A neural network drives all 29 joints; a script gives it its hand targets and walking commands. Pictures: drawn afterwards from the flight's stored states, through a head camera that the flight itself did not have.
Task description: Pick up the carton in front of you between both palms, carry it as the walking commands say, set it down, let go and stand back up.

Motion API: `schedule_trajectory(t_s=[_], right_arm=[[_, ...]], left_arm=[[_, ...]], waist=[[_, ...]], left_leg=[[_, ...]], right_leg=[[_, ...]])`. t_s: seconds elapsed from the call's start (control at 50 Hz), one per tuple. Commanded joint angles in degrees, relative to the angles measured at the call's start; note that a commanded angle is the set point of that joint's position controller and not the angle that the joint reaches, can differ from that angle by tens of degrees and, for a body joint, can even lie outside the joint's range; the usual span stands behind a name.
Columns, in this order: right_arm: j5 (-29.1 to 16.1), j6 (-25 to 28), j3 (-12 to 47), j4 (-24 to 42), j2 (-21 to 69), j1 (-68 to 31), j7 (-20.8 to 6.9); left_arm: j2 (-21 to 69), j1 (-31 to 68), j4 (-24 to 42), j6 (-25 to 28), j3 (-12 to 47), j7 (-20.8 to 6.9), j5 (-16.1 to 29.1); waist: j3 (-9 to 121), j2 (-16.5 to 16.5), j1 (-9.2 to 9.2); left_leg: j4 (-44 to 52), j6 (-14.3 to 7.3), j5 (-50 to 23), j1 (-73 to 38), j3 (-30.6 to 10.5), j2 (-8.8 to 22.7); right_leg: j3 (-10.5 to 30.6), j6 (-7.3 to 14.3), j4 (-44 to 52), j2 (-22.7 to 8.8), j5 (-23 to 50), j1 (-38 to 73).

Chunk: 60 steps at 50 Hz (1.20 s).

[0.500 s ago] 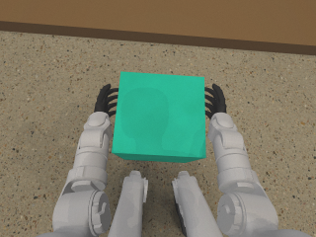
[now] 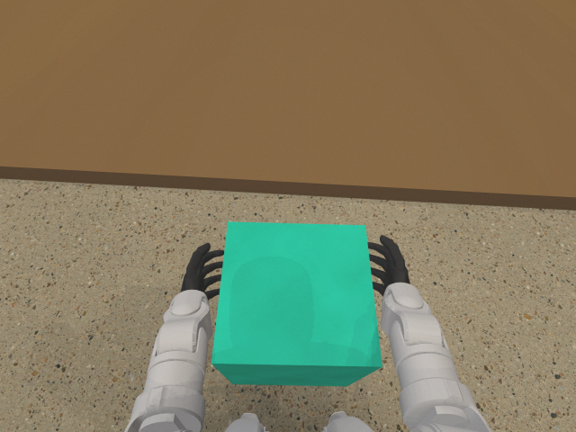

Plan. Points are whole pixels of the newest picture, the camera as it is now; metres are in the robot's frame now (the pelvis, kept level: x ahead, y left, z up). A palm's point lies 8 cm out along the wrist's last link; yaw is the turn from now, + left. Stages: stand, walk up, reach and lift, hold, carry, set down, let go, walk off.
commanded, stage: reach and lift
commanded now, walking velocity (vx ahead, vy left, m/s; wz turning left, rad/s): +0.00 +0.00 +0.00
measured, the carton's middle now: (293, 312) +0.31 +0.00 -0.11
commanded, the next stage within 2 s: hold in 1.30 s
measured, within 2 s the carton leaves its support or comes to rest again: neither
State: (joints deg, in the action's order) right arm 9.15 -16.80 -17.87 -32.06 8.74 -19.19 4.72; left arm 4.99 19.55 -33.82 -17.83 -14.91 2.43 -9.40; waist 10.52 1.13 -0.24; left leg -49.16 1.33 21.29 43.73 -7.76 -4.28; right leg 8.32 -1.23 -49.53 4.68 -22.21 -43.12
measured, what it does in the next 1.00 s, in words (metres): stands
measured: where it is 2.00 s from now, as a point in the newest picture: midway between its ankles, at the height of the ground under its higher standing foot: outside the picture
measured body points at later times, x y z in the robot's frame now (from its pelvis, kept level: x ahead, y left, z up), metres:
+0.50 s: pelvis +0.00 +0.00 +0.04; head -0.04 +0.00 +0.49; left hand +0.30 +0.15 +0.06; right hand +0.31 -0.15 +0.06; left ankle +0.02 +0.13 -0.69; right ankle +0.02 -0.13 -0.69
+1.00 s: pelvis +0.01 +0.00 +0.05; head -0.02 +0.00 +0.50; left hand +0.31 +0.15 +0.07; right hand +0.31 -0.15 +0.08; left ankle +0.02 +0.13 -0.69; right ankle +0.02 -0.13 -0.69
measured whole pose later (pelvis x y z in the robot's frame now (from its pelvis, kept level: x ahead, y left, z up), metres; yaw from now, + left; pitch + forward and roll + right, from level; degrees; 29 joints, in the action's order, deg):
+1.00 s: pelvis +0.01 +0.00 +0.05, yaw +0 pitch -4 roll +0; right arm 16.8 -36.3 -16.1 -20.5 9.3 -17.5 0.3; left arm 8.8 15.6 -19.3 -38.0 -13.9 0.6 -16.3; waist 1.0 0.5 0.2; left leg -23.6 0.6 11.8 8.0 -7.6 -2.5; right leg 8.7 -0.7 -24.2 2.5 -12.7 -7.7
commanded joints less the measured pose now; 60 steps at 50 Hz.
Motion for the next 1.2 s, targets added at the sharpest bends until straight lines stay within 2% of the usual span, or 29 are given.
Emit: schedule_trajectory(t_s=[0.0,0.1,0.22,0.34,0.4,0.48,0.58,0.74,1.0,1.18], right_arm=[[-6.4,-2.2,35.5,-1.2,57.7,-24.5,-14.5],[-7.2,-6.6,37.6,2.5,58.2,-21.4,-15.8],[-8.2,-12.8,38.6,7.1,58.1,-18.8,-17.2],[-5.9,-17.1,33.3,5.4,56.5,-20.2,-18.4],[-5.1,-17.3,31.1,3.9,57.1,-23.8,-19.0],[-5.7,-16.8,31.7,4.6,58.7,-28.8,-19.6],[-5.8,-16.7,32.1,4.6,59.0,-30.9,-19.7],[-5.3,-17.5,31.7,5.3,57.7,-29.3,-19.9],[-6.7,-19.3,33.8,11.0,56.2,-23.1,-19.5],[-7.4,-20.7,35.0,13.8,55.9,-20.9,-19.2]], left_arm=[[58.7,28.3,4.7,-0.1,33.6,-13.3,8.0],[59.4,25.1,8.7,-4.5,35.7,-14.1,8.9],[58.7,23.0,14.4,-10.8,37.1,-14.8,9.8],[57.4,24.1,12.9,-15.3,31.8,-15.7,7.4],[57.6,27.9,11.7,-15.5,29.9,-16.6,6.6],[59.1,33.3,12.7,-15.1,30.8,-17.3,7.3],[60.0,35.2,12.5,-14.9,31.3,-17.4,7.7],[59.5,33.0,12.8,-16.0,30.7,-17.0,7.1],[58.4,27.0,18.7,-17.9,33.2,-16.3,8.5],[57.6,25.1,21.6,-19.2,34.0,-16.2,9.3]], waist=[[23.6,-1.6,0.36],[18.4,-1.6,0.42],[11.3,-0.8,0.39],[0.7,-0.4,0.65],[-0.5,-0.5,0.56],[3.2,-0.7,0.32],[5.6,-1.1,0.18],[5.6,-1.2,0.40],[6.0,-1.3,0.38],[5.2,-1.1,0.41]], left_leg=[[9.8,-0.7,-22.2,-23.1,2.6,-1.9],[16.1,-0.4,-24.8,-30.0,2.6,-1.5],[22.8,-0.3,-24.5,-36.1,2.8,-1.2],[26.7,-0.8,-14.3,-36.0,3.4,-0.8],[26.7,-1.2,-10.2,-35.4,3.9,-0.6],[26.0,-1.3,-10.1,-36.2,4.1,-0.6],[26.2,-1.2,-10.0,-37.1,4.2,-0.6],[27.3,-0.8,-13.2,-39.0,4.2,-0.6],[28.6,-0.2,-22.0,-42.7,3.7,-0.9],[29.3,-0.1,-23.7,-43.4,3.6,-1.1]], right_leg=[[-2.9,0.1,10.3,1.9,21.8,17.8],[-3.0,0.0,16.4,1.2,24.6,25.7],[-2.8,-0.1,23.1,0.6,25.4,32.8],[-3.1,0.3,27.3,0.1,15.6,32.6],[-3.5,0.7,27.6,-0.1,11.0,31.7],[-3.6,0.8,27.0,-0.2,10.9,32.7],[-3.9,0.7,26.8,-0.1,10.7,33.6],[-4.2,0.6,27.6,0.3,13.4,34.9],[-4.0,0.1,28.9,0.9,22.1,38.6],[-3.7,-0.1,29.6,0.9,24.7,40.2]])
